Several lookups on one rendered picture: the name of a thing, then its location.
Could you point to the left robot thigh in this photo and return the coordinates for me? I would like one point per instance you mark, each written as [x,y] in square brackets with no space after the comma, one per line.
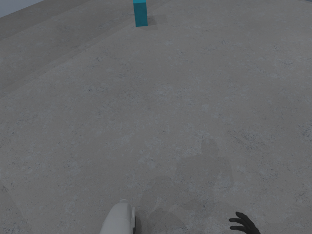
[120,220]

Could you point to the robot right hand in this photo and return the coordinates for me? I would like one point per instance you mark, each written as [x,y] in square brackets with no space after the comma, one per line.
[248,226]

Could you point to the carton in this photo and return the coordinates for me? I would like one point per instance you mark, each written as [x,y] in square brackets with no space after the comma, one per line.
[140,11]

